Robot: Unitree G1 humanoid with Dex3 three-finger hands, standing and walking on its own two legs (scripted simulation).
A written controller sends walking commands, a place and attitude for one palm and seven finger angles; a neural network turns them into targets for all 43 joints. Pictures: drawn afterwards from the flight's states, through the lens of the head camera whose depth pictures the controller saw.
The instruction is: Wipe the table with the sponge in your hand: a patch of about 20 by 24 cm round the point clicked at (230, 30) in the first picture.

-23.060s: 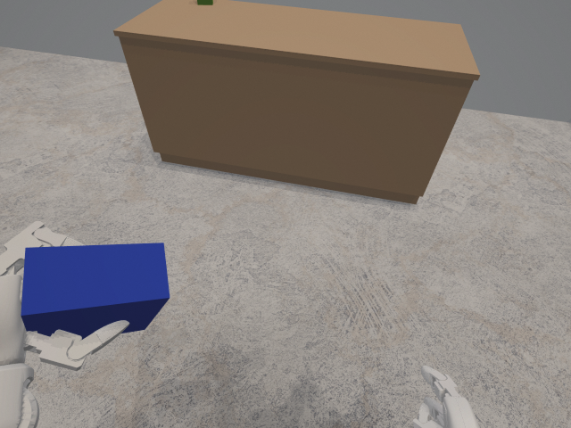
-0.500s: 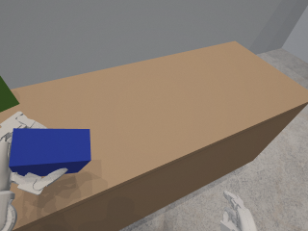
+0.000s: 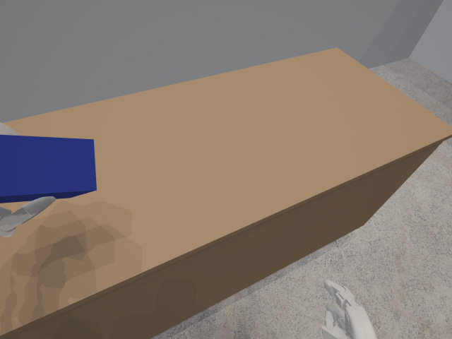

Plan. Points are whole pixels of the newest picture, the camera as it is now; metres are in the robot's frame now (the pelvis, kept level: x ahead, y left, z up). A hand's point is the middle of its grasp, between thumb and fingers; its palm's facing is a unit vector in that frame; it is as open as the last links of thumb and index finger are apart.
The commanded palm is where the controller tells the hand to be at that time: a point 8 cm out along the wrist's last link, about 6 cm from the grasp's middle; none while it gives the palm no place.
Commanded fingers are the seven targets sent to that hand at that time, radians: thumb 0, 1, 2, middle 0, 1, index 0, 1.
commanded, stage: come to a stop and stand still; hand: left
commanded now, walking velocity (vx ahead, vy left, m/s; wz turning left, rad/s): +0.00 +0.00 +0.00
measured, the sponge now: (45, 173) +0.26 +0.26 +0.20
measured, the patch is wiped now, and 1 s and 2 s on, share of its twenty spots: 0.00 0.00 0.00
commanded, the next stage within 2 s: look again from close up in 0.64 s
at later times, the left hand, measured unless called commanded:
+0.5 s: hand (43, 215) +0.23 +0.26 +0.16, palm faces +0.42 -0.82 -0.39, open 10.1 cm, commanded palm +0.17 +0.28 +0.18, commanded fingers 0.00 0.10 1.30 -1.20 -1.60 -1.20 -1.60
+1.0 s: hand (43, 231) +0.21 +0.25 +0.16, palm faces +0.40 -0.85 -0.35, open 10.1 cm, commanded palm +0.15 +0.28 +0.18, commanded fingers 0.00 0.10 1.30 -1.20 -1.60 -1.20 -1.60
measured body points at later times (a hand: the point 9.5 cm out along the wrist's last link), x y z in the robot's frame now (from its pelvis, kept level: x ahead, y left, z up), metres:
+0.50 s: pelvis +0.01 +0.00 +0.00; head +0.02 +0.01 +0.45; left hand +0.20 +0.30 +0.19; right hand +0.20 -0.22 -0.07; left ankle +0.01 +0.09 -0.74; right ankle +0.02 -0.09 -0.74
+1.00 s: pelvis -0.01 +0.00 +0.00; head -0.02 +0.02 +0.45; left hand +0.18 +0.29 +0.17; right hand +0.15 -0.23 -0.07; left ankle +0.01 +0.09 -0.74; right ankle +0.02 -0.09 -0.74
